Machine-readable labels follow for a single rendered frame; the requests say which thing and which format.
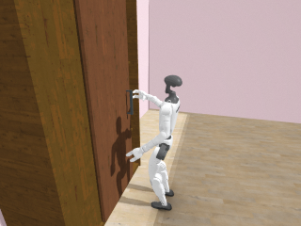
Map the right robot forearm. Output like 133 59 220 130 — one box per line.
146 94 163 107

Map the robot right hand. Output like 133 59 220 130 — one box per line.
133 89 147 102

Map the handle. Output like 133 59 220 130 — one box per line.
126 89 134 115

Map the right robot foot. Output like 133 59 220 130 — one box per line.
165 189 174 197

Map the robot left hand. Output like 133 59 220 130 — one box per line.
126 147 143 162

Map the wardrobe door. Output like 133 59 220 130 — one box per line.
75 0 134 222
18 0 103 226

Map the left robot upper arm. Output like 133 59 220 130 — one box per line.
160 104 172 139

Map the robot left thigh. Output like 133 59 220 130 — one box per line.
148 144 167 183

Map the left robot forearm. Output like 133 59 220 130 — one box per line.
140 132 166 153

